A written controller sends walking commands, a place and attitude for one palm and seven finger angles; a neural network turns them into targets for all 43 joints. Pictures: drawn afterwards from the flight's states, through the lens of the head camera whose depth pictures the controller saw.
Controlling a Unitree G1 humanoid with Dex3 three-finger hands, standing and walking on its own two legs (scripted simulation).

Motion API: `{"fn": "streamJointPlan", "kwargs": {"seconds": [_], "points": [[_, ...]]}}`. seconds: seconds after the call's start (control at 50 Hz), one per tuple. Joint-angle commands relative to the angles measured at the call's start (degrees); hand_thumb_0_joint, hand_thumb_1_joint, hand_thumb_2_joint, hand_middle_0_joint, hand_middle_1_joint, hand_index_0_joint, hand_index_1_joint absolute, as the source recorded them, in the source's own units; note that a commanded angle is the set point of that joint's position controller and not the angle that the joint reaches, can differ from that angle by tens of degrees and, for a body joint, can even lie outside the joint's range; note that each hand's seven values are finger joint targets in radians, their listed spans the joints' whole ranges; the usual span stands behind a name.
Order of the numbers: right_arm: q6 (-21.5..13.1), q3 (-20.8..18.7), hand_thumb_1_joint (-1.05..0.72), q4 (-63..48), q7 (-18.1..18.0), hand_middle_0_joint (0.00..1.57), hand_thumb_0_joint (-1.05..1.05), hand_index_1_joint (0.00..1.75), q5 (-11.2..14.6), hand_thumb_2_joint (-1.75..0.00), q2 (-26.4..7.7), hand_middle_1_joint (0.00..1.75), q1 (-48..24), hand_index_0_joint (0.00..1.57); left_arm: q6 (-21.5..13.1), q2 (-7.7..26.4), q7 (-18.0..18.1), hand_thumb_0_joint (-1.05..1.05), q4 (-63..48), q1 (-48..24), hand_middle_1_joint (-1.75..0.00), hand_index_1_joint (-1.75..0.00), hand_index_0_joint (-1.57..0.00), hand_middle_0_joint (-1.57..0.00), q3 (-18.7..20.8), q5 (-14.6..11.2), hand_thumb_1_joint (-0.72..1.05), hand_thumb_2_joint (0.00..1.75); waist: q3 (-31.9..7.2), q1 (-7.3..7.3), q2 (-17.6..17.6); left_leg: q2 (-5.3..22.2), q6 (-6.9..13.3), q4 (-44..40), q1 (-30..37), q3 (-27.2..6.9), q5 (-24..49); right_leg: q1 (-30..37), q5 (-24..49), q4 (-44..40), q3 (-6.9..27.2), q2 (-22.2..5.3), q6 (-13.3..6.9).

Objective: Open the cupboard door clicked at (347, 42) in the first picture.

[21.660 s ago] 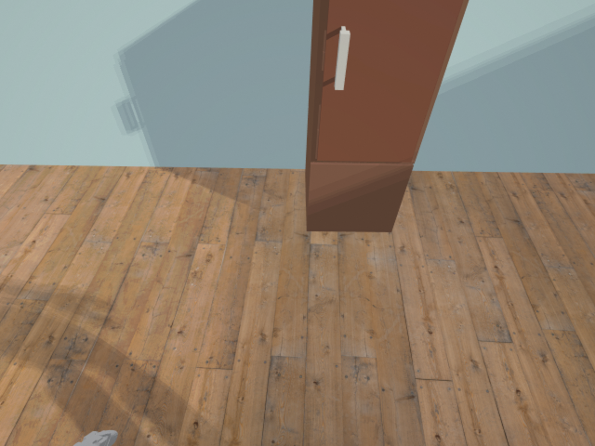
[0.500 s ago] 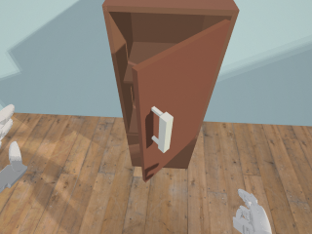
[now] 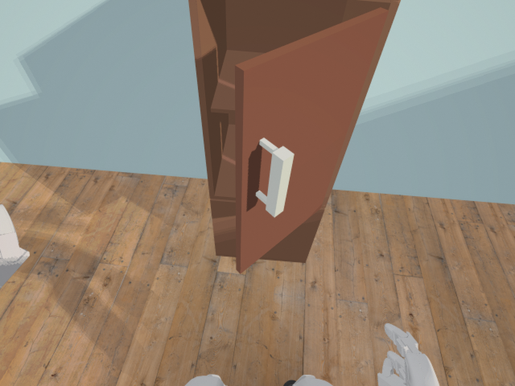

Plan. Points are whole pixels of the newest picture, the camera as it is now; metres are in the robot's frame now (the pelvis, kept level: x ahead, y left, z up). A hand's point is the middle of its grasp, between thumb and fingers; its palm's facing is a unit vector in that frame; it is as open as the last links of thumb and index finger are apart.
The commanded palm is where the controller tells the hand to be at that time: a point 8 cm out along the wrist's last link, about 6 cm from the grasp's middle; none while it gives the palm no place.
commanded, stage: step back with the hand held close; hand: left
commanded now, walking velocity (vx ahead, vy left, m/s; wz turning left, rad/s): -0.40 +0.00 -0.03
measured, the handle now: (270, 178) +0.45 +0.01 +0.06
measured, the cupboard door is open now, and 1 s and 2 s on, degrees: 46 46 46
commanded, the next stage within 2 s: stop stepping back and stand still in 0.64 s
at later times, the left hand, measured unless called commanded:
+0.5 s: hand out of the picture +0.15 +0.27 +0.19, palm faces +0.43 -0.75 -0.51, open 7.4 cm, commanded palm +0.07 +0.31 +0.20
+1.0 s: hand out of the picture +0.08 +0.22 +0.19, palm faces +0.34 -0.79 -0.51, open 7.4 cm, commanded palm +0.03 +0.26 +0.20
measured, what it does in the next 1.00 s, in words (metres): walks backwards: right foot, then left foot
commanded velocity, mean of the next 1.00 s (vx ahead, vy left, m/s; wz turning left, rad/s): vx -0.23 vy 0.03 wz -0.04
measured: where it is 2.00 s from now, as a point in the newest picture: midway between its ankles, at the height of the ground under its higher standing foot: outside the picture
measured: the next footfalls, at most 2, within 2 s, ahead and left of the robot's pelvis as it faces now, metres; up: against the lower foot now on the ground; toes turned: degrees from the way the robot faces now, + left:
right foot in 0.78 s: -0.18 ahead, -0.13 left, +0.00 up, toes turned -4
left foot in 0.96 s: -0.11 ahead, +0.08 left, +0.00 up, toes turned -3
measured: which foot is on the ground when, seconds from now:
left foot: down 0.00-0.78, up 0.80-0.94, down 0.96-1.00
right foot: down 0.00-0.44, up 0.46-0.76, down 0.78-1.00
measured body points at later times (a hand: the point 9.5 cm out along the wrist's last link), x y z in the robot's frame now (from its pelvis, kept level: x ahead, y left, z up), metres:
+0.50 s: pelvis -0.05 +0.01 +0.00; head -0.01 +0.04 +0.45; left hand +0.12 +0.31 +0.21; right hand +0.15 -0.23 -0.06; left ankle +0.04 +0.10 -0.72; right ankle +0.02 -0.13 -0.68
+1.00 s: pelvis -0.13 -0.03 +0.01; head -0.13 -0.01 +0.46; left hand +0.06 +0.26 +0.22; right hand +0.00 -0.30 -0.06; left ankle -0.09 +0.06 -0.72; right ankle -0.23 -0.14 -0.71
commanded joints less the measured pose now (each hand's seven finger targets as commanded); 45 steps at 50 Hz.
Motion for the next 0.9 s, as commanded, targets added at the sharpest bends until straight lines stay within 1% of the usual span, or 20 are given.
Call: {"fn": "streamJointPlan", "kwargs": {"seconds": [0.0,0.12,0.16,0.24,0.28,0.34,0.36,0.38,0.4,0.42,0.44,0.48,0.54,0.66,0.72,0.76,0.78,0.8,0.84,0.88], "points": [[-3.5,-3.9,-0.90,-8.4,-0.6,0.20,0.00,0.30,0.2,-0.90,-8.1,0.30,-5.4,0.20,-3.4,11.2,1.4,0.00,-12.2,-1.3,-0.30,-0.30,-0.20,-0.20,7.4,-1.3,0.90,0.90,-7.7,-0.49,0.9,3.2,1.0,-12.6,-10.9,-5.7,-14.4,13.0,-9.7,-7.2,9.4,-4.4,-2.7],[-4.1,-4.8,-0.90,-8.8,-1.2,0.20,0.00,0.30,0.4,-0.90,-9.2,0.30,-7.2,0.20,-4.0,11.3,1.4,0.00,-11.6,0.6,-0.30,-0.30,-0.20,-0.20,9.7,0.0,0.90,0.90,-9.2,0.27,11.4,12.0,5.4,-25.6,-28.6,-13.2,-24.4,30.1,-0.2,13.2,3.0,2.9,0.2],[-4.4,-5.1,-0.90,-9.2,-1.1,0.20,0.00,0.30,0.2,-0.90,-8.8,0.30,-7.2,0.20,-4.3,10.9,1.0,0.00,-12.0,-0.2,-0.30,-0.30,-0.20,-0.20,9.5,0.2,0.90,0.90,-8.3,0.33,10.1,12.7,6.2,-23.8,-30.7,-13.0,-22.9,31.3,2.1,15.9,4.1,3.7,0.2],[-4.9,-5.0,-0.90,-7.6,-0.6,0.20,0.00,0.30,-0.1,-0.90,-7.7,0.30,-6.2,0.20,-4.4,11.4,0.2,0.00,-12.8,-1.7,-0.30,-0.30,-0.20,-0.20,7.8,-0.7,0.90,0.90,-8.8,-0.94,-0.7,3.8,0.9,-8.7,-14.1,-5.3,-11.3,15.6,9.3,-1.3,16.2,-4.9,-3.7],[-4.2,-5.2,-0.90,-6.7,0.0,0.20,0.00,0.30,0.0,-0.90,-7.4,0.30,-5.9,0.20,-3.8,12.0,0.5,0.00,-13.8,-2.2,-0.30,-0.30,-0.20,-0.20,6.8,-1.5,0.90,0.90,-10.1,-0.92,-5.1,0.4,-1.4,1.8,-2.6,-2.8,-10.5,3.8,-5.2,-12.9,21.7,-11.3,-7.3],[-2.5,-4.6,-0.90,-5.4,0.2,0.20,0.00,0.30,-0.1,-0.90,-5.8,0.30,-6.3,0.20,-3.2,13.4,1.4,0.00,-14.2,0.2,-0.30,-0.30,-0.20,-0.20,7.9,-2.2,0.90,0.90,-11.9,-1.13,-7.6,-0.4,-2.5,5.4,7.0,-1.6,-5.9,-2.5,-5.4,-15.4,17.0,-13.4,-8.3],[-2.1,-4.4,-0.90,-5.7,0.1,0.20,0.00,0.30,0.1,-0.90,-6.0,0.30,-6.4,0.20,-3.0,13.3,1.4,0.00,-14.8,0.9,-0.30,-0.30,-0.20,-0.20,8.1,-2.4,0.90,0.90,-11.3,-1.39,-5.3,0.7,-2.0,-2.6,7.6,-2.8,-5.2,-2.4,-5.7,-12.2,13.6,-10.7,-6.4],[-2.0,-4.7,-0.90,-6.3,-0.4,0.20,0.00,0.30,0.0,-0.90,-7.3,0.30,-7.0,0.20,-3.1,13.1,1.3,0.00,-15.7,1.7,-0.30,-0.30,-0.20,-0.20,8.5,-2.6,0.90,0.90,-9.9,-1.46,2.3,3.9,0.0,-13.0,4.6,-8.1,-4.1,-1.4,-7.8,-5.7,9.5,-4.6,-3.4],[-2.5,-5.0,-0.90,-7.5,-0.9,0.20,0.00,0.30,-0.1,-0.90,-8.6,0.30,-8.2,0.20,-3.8,12.9,1.3,0.00,-17.4,2.2,-0.30,-0.30,-0.20,-0.20,9.2,-2.3,0.90,0.90,-10.4,-0.90,15.5,12.1,3.3,-22.5,-5.8,-16.5,-4.6,7.2,-7.8,8.0,3.6,2.1,-0.3],[-3.7,-5.8,-0.90,-7.4,-1.2,0.20,0.00,0.30,-1.1,-0.90,-8.9,0.30,-9.4,0.20,-4.7,13.9,1.1,0.00,-18.0,2.1,-0.30,-0.30,-0.20,-0.20,11.3,-1.3,0.90,0.90,-12.2,-0.54,26.6,21.4,7.1,-34.0,-18.2,-26.3,-17.7,18.5,-16.0,27.3,0.8,7.2,1.0],[-4.9,-5.9,-0.90,-6.5,-1.1,0.20,0.00,0.30,-1.2,-0.90,-6.7,0.30,-7.5,0.20,-4.6,13.2,0.9,0.00,-16.6,2.7,-0.30,-0.30,-0.20,-0.20,10.8,-1.5,0.90,0.90,-12.1,-0.98,18.9,23.1,8.3,-36.5,-18.6,-26.1,-19.8,17.5,-19.1,38.5,3.8,8.2,0.6],[-6.3,-6.0,-0.90,-5.2,-0.3,0.20,0.00,0.30,-0.6,-0.90,-6.6,0.30,-7.4,0.20,-3.6,11.2,1.1,0.00,-16.4,1.2,-0.30,-0.30,-0.20,-0.20,8.5,-3.0,0.90,0.90,-11.0,-0.30,9.2,19.2,7.6,-26.4,-1.5,-18.4,-0.4,2.6,-21.7,35.4,4.6,5.6,0.2],[-7.7,-4.9,-0.90,-2.4,0.1,0.20,0.00,0.30,-0.7,-0.90,-6.0,0.30,-6.7,0.20,-2.0,8.0,1.5,0.00,-14.7,0.5,-0.30,-0.30,-0.20,-0.20,3.2,-3.6,0.90,0.90,-11.9,-0.52,11.3,17.9,6.0,-26.2,10.3,-14.9,9.7,0.0,-22.6,24.6,2.1,3.8,0.3],[-7.1,-3.7,-0.90,-2.2,0.3,0.20,0.00,0.30,-1.2,-0.90,-6.5,0.30,-7.9,0.20,-0.2,10.3,1.0,0.00,-15.2,-3.8,-0.30,-0.30,-0.20,-0.20,2.4,-4.5,0.90,0.90,-15.2,0.03,17.3,14.5,2.1,-31.7,14.5,-9.9,4.1,10.5,-23.5,1.7,-2.2,5.4,-1.9],[-4.9,-3.3,-0.90,-3.0,1.2,0.20,0.00,0.30,-1.5,-0.90,-5.7,0.30,-7.7,0.20,-1.5,14.5,0.0,0.00,-16.1,1.0,-0.30,-0.30,-0.20,-0.20,6.3,-5.4,0.90,0.90,-18.1,1.05,11.5,11.3,-1.4,-21.9,17.9,-5.4,19.1,13.6,-9.4,-17.7,1.0,1.5,-4.3],[-3.7,-2.1,-0.90,-4.7,1.1,0.20,0.00,0.30,-1.0,-0.90,-5.0,0.30,-9.4,0.20,-2.5,18.4,0.1,0.00,-15.3,3.3,-0.30,-0.30,-0.20,-0.20,9.8,-5.4,0.90,0.90,-14.6,0.84,-2.6,3.1,-4.3,-6.7,16.8,3.4,5.7,5.6,-0.9,-23.3,9.8,-10.5,-7.1],[-3.6,-1.8,-0.90,-4.5,0.7,0.20,0.00,0.30,-1.3,-0.90,-4.6,0.30,-8.9,0.20,-2.7,18.4,0.6,0.00,-14.7,2.4,-0.30,-0.30,-0.20,-0.20,9.9,-4.9,0.90,0.90,-12.9,0.93,-4.8,0.9,-4.8,2.9,11.9,2.7,1.1,4.0,5.5,-22.3,11.5,-15.0,-9.5],[-3.6,-2.2,-0.90,-4.8,0.4,0.20,0.00,0.30,0.2,-0.90,-4.8,0.30,-8.8,0.20,-1.5,16.4,0.4,0.00,-12.9,3.7,-0.30,-0.30,-0.20,-0.20,8.3,-4.7,0.90,0.90,-11.9,0.78,-11.6,-0.7,-4.0,10.3,3.6,0.1,-1.9,9.1,18.9,-16.9,10.1,-14.1,-9.2],[-2.9,-0.8,-0.90,-5.9,-0.2,0.20,0.00,0.30,0.3,-0.90,-3.7,0.30,-8.6,0.20,-0.1,16.1,0.9,0.00,-10.4,6.7,-0.30,-0.30,-0.20,-0.20,10.0,-4.3,0.90,0.90,-11.8,-0.01,-8.4,1.6,-2.9,7.0,-4.4,0.0,-1.6,18.9,34.8,-9.9,7.1,-13.8,-8.0],[-2.8,-0.6,-0.90,-5.1,-0.8,0.20,0.00,0.30,0.2,-0.90,-5.3,0.30,-7.4,0.20,0.5,13.7,1.1,0.00,-8.4,4.9,-0.30,-0.30,-0.20,-0.20,8.1,-4.3,0.90,0.90,-10.2,-1.34,-2.0,1.3,-2.2,-5.5,1.6,2.2,5.5,18.8,34.9,-7.6,4.4,-11.6,-5.7]]}}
